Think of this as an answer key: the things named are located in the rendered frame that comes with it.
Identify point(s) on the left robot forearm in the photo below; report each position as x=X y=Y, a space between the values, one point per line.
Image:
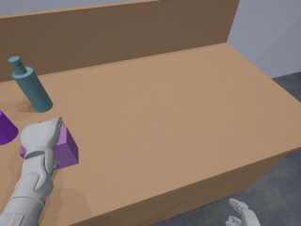
x=34 y=187

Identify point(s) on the sponge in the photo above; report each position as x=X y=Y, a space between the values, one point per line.
x=66 y=150

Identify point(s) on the table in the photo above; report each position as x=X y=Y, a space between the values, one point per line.
x=166 y=115

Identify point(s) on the right robot hand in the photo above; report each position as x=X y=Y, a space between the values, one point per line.
x=248 y=217

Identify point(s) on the left robot hand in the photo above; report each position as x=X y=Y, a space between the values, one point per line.
x=42 y=135

